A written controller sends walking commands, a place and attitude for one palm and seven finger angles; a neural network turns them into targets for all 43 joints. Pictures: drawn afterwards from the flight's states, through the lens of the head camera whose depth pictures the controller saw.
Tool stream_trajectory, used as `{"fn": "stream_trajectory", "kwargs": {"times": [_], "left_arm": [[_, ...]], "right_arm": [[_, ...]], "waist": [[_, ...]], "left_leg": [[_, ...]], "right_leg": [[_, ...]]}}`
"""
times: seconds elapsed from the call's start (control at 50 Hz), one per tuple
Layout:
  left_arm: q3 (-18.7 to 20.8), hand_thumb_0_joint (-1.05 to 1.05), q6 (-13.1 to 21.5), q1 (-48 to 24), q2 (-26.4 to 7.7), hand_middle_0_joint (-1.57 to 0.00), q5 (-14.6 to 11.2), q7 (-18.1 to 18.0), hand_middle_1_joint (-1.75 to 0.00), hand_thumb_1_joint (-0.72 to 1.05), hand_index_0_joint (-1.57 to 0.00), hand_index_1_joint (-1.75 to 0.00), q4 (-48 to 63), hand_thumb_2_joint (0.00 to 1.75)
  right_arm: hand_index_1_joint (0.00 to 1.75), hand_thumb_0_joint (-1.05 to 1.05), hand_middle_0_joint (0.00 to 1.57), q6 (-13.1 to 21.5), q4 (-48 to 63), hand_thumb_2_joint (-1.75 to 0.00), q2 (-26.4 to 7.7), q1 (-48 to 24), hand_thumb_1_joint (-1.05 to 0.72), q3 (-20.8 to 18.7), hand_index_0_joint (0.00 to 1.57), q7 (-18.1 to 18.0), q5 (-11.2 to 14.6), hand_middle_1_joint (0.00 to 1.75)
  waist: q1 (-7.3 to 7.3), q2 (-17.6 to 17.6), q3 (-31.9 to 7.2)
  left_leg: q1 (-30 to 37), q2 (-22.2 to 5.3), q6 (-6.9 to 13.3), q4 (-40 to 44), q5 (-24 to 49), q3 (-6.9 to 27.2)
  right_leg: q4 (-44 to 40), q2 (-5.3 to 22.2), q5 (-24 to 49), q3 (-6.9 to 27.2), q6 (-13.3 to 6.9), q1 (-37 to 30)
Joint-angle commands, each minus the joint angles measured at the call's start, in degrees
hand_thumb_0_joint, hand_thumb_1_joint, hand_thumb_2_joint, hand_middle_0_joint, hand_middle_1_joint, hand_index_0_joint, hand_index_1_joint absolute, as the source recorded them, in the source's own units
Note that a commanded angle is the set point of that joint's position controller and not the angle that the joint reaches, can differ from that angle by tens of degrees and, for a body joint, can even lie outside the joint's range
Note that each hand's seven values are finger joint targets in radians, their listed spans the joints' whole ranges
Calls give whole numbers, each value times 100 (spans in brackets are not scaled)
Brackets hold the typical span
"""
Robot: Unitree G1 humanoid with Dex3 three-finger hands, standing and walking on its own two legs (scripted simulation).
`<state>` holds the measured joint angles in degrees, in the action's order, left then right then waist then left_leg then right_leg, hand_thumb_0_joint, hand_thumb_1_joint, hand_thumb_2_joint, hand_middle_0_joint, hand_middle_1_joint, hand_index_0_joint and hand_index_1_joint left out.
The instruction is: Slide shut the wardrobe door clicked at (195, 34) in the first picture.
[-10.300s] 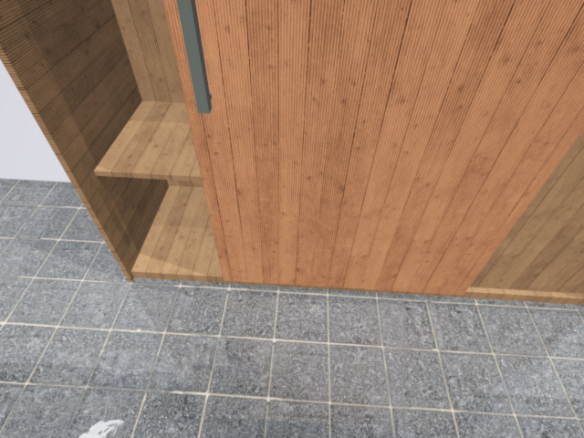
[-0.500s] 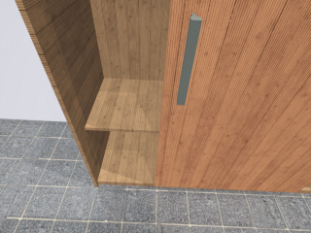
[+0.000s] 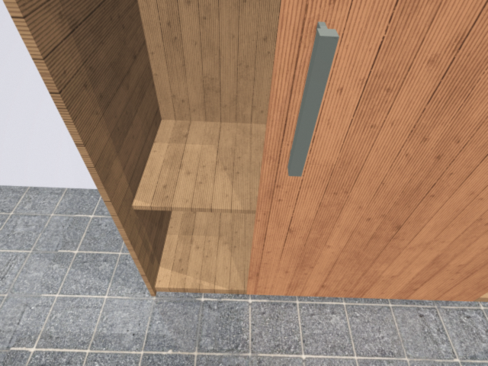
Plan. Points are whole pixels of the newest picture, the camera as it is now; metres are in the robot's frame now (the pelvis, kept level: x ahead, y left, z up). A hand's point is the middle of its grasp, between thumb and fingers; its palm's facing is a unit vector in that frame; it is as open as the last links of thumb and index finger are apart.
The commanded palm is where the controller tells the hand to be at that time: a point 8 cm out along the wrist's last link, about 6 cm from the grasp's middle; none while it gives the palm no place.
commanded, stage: come to a stop and stand still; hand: right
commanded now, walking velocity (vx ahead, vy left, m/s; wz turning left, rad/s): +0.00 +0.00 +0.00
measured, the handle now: (306, 109) +0.49 -0.07 +0.19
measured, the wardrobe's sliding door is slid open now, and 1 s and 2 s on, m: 0.38 0.38 0.38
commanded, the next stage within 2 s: look again from close up in 0.54 s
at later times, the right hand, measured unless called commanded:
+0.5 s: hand out of the picture +0.02 -0.16 -0.17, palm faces +0.03 +0.98 -0.20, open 7.3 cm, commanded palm none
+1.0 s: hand out of the picture +0.01 -0.15 -0.17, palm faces +0.03 +0.99 -0.17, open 7.3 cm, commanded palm none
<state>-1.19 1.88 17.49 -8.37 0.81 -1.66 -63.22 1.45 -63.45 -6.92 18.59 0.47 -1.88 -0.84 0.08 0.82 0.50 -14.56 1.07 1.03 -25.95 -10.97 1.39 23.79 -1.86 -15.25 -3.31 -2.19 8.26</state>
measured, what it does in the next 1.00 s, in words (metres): stands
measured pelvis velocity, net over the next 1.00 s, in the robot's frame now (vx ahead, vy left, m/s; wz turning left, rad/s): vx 0.02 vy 0.01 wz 0.00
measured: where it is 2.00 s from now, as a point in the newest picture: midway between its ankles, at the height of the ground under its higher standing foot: outside the picture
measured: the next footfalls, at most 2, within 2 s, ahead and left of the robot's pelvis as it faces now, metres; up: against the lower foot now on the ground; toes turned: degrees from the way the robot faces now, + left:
none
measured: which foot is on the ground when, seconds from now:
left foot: down 0.00-1.00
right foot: down 0.00-1.00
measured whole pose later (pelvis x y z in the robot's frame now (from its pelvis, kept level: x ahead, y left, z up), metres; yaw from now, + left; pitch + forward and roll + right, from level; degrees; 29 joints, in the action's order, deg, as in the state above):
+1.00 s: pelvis +0.02 +0.01 +0.00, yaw +0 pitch -1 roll +0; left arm -1.7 1.9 19.4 -7.4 0.7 -2.1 -66.3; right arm 1.7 -64.5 -7.3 18.8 1.1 -2.0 -0.5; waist 0.1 0.3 0.2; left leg -10.8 2.7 2.2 -23.5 -11.6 1.0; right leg 21.8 -0.3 -16.1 -2.9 -0.9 4.6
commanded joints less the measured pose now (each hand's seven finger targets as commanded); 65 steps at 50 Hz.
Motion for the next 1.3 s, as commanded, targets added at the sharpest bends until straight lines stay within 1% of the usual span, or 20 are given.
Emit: {"fn": "stream_trajectory", "kwargs": {"times": [0.0,0.06,0.18,0.26,0.3,0.34,0.44,0.5,0.7,0.76,0.78,0.84,0.94,1.0,1.06,1.16,1.18,1.2,1.26,1.28], "left_arm": [[102,0,76,442,-499,-20,-31,-45,-30,90,-20,-30,46,90],[92,0,82,447,-481,-20,-27,-59,-30,90,-20,-30,-10,90],[84,0,48,436,-469,-20,-31,-59,-30,90,-20,-30,-82,90],[78,0,54,447,-498,-20,-25,-58,-30,90,-20,-30,-105,90],[76,0,44,447,-504,-20,-28,-54,-30,90,-20,-30,-112,90],[78,0,46,478,-502,-20,-23,-56,-30,90,-20,-30,-122,90],[73,0,69,521,-501,-20,-25,-62,-30,90,-20,-30,-148,90],[69,0,47,523,-484,-20,-26,-63,-30,90,-20,-30,-156,90],[58,0,42,591,-452,-20,-36,-62,-30,90,-20,-30,-194,90],[54,0,62,629,-439,-20,-32,-67,-30,90,-20,-30,-211,90],[58,0,45,625,-420,-20,-36,-71,-30,90,-20,-30,-206,90],[57,0,65,643,-430,-20,-33,-74,-30,90,-20,-30,-219,90],[52,0,59,675,-409,-20,-38,-79,-30,90,-20,-30,-225,90],[53,0,59,678,-400,-20,-41,-80,-30,90,-20,-30,-233,90],[54,0,71,695,-398,-20,-39,-85,-30,90,-20,-30,-238,90],[51,0,71,708,-385,-20,-41,-88,-30,90,-20,-30,-248,90],[52,0,55,713,-367,-20,-46,-87,-30,90,-20,-30,-247,90],[50,0,58,714,-381,-20,-41,-86,-30,90,-20,-30,-250,90],[50,0,73,724,-371,-20,-41,-90,-30,90,-20,-30,-244,90],[55,0,56,726,-358,-20,-48,-87,-30,90,-20,-30,-246,90]], "right_arm": [[30,0,20,94,198,-90,-552,303,-90,-80,20,-43,43,30],[30,0,20,92,179,-90,-564,280,-90,-82,20,-47,46,30],[30,0,20,78,163,-90,-615,234,-90,-61,20,-53,50,30],[30,0,20,73,160,-90,-628,223,-90,-56,20,-49,55,30],[30,0,20,80,169,-90,-632,234,-90,-57,20,-52,56,30],[30,0,20,77,172,-90,-646,202,-90,-57,20,-53,59,30],[30,0,20,96,166,-90,-662,228,-90,-65,20,-57,59,30],[30,0,20,81,151,-90,-646,215,-90,-57,20,-58,58,30],[30,0,20,80,120,-90,-647,311,-90,-49,20,-58,57,30],[30,0,20,84,115,-90,-629,323,-90,-46,20,-57,58,30],[30,0,20,84,101,-90,-624,325,-90,-43,20,-59,58,30],[30,0,20,85,98,-90,-599,354,-90,-43,20,-62,56,30],[30,0,20,84,72,-90,-585,389,-90,-37,20,-66,54,30],[30,0,20,77,71,-90,-563,420,-90,-34,20,-67,51,30],[30,0,20,84,59,-90,-555,428,-90,-36,20,-69,53,30],[30,0,20,66,49,-90,-539,436,-90,-30,20,-72,48,30],[30,0,20,64,48,-90,-536,440,-90,-31,20,-70,45,30],[30,0,20,59,55,-90,-520,448,-90,-29,20,-71,44,30],[30,0,20,61,37,-90,-510,462,-90,-31,20,-72,44,30],[30,0,20,55,38,-90,-506,457,-90,-28,20,-71,44,30]], "waist": [[56,-189,158],[53,-85,118],[36,-151,377],[41,-83,307],[34,-192,343],[44,-96,345],[36,-163,203],[37,-137,422],[29,-128,421],[25,-72,361],[24,-157,411],[26,-78,397],[29,-142,441],[15,-68,494],[20,-113,400],[11,-23,528],[8,-129,574],[11,-56,579],[11,-104,510],[-7,-136,610]], "left_leg": [[441,-650,198,365,1202,655],[517,-625,206,328,1338,639],[500,-619,210,474,1184,623],[512,-615,206,496,1098,627],[521,-617,207,556,1029,662],[504,-607,215,555,1011,663],[638,-619,223,502,1280,635],[523,-604,228,564,1064,655],[482,-586,225,678,740,719],[510,-590,233,622,870,681],[500,-578,230,653,849,673],[474,-589,233,606,940,670],[446,-583,238,623,884,695],[405,-573,228,629,810,672],[439,-568,229,579,934,650],[344,-548,225,568,778,638],[347,-534,222,611,683,632],[320,-535,224,602,646,659],[325,-536,225,554,737,637],[296,-530,214,606,582,618]], "right_leg": [[-482,674,721,575,-5,372],[-494,715,896,580,6,280],[-557,715,720,577,27,350],[-593,727,707,564,34,244],[-598,703,626,566,37,293],[-614,719,636,562,45,250],[-605,741,821,557,46,164],[-648,733,659,548,52,261],[-642,714,474,536,50,252],[-640,738,601,538,46,203],[-637,742,548,538,40,228],[-644,752,645,536,42,176],[-640,751,584,543,44,213],[-647,752,583,548,34,222],[-638,774,692,550,33,144],[-684,791,638,571,24,191],[-686,795,522,563,19,252],[-695,781,499,567,23,264],[-690,798,637,580,12,188],[-704,791,471,578,2,268]]}}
